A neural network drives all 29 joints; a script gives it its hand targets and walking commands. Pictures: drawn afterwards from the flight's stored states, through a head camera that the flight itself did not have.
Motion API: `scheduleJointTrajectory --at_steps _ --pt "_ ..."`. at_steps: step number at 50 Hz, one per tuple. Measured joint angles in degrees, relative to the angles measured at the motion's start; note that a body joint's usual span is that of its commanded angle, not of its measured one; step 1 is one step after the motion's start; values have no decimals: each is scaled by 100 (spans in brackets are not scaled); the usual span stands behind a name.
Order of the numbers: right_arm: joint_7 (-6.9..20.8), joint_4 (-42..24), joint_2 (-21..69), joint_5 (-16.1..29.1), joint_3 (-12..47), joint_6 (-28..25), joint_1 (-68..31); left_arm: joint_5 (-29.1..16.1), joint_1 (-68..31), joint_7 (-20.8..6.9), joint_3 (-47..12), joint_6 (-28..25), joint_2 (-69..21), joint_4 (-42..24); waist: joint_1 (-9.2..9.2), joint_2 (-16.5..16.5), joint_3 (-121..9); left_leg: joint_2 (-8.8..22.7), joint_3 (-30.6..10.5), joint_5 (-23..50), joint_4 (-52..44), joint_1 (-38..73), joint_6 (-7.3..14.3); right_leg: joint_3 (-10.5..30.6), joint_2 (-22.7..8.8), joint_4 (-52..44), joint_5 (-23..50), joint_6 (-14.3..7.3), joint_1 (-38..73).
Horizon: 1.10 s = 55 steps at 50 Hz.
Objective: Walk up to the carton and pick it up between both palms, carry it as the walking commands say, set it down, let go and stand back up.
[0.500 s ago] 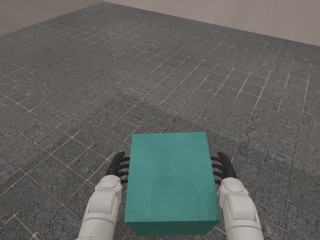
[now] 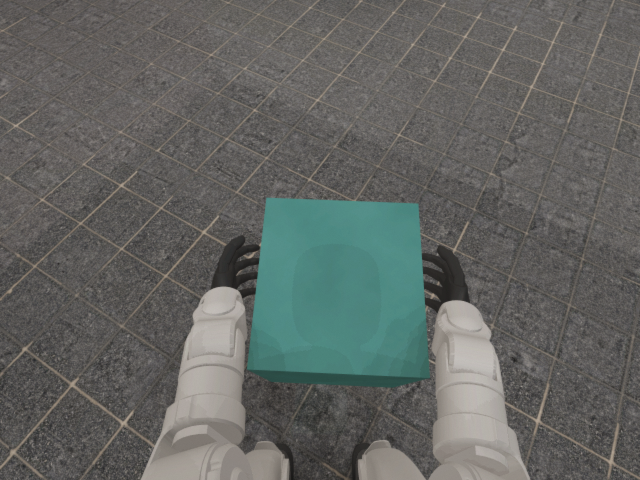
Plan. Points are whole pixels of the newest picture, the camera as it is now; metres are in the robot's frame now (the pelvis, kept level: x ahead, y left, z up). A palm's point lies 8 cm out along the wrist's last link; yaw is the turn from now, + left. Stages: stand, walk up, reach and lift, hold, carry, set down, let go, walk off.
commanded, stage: set down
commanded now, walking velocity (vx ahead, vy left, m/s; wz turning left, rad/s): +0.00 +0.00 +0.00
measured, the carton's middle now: (336, 303) +0.37 -0.03 -0.13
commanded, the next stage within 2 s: none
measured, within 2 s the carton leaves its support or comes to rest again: neither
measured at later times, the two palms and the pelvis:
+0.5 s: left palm (244, 294) +0.39 +0.11 -0.13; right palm (432, 300) +0.37 -0.18 -0.12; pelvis -0.01 -0.01 -0.07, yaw +0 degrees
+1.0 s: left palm (249, 296) +0.43 +0.12 -0.22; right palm (410, 306) +0.40 -0.17 -0.22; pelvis -0.03 -0.02 -0.14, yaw +0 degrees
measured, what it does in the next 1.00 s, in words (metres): lowers itself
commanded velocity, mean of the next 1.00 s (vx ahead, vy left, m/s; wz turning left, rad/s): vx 0.00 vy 0.00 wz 0.00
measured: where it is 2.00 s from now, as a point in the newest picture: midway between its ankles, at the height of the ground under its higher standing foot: outside the picture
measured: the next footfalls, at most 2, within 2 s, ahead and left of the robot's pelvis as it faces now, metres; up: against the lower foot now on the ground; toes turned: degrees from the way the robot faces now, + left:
none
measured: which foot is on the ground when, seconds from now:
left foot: down 0.00-1.00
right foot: down 0.00-1.00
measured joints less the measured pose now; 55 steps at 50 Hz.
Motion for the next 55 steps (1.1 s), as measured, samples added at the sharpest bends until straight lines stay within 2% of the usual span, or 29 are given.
scheduleJointTrajectory --at_steps 7,15,22,24,29,35,40,46,55 --pt "201 -199 -38 114 -20 -286 -186 -53 -99 221 -34 -291 -119 -354 -28 -46 -171 -37 88 -129 535 -1108 24 84 -21 595 -149 35 -1149" --pt "238 -311 -43 179 48 -377 -255 -230 -19 264 -65 -367 -168 -641 -30 -34 -589 -42 21 -264 1053 -2201 -36 21 -7 1144 -319 22 -2235" --pt "157 -419 -27 274 -5 -348 -522 -215 -415 181 26 -359 -55 -587 66 -6 -858 -7 -17 -382 1572 -3078 -113 -22 45 1708 -457 -43 -3136" --pt "133 -361 -1 198 -21 -300 -661 -188 -521 147 105 -322 7 -551 42 2 -909 4 -24 -419 1719 -3291 -132 -30 62 1871 -500 -57 -3360" --pt "4 -463 50 189 -5 -179 -830 -151 -859 14 212 -224 154 -434 69 -16 -913 45 -40 -524 2101 -3786 -183 -50 115 2272 -599 -102 -3874" --pt "-253 -607 104 329 33 -105 -1027 -238 -1150 11 215 -239 310 -292 158 -59 -1041 65 -26 -647 2571 -4451 -209 -39 155 2770 -717 -117 -4570" --pt "-331 -551 99 374 32 -89 -1244 -305 -1402 -7 177 -146 497 -229 149 -73 -1136 46 -61 -768 2986 -4954 -228 -78 151 3177 -849 -120 -5056" --pt "-322 -389 -69 421 37 -60 -1382 -364 -1631 85 107 -57 573 -69 180 -34 -1277 3 -78 -869 3376 -5490 -205 -98 123 3533 -955 -88 -5557" --pt "-323 -243 -349 656 34 -61 -1707 -522 -1949 337 -70 -120 655 114 88 39 -1366 -89 -49 -1019 4051 -6227 -138 -48 84 4187 -1136 14 -6250"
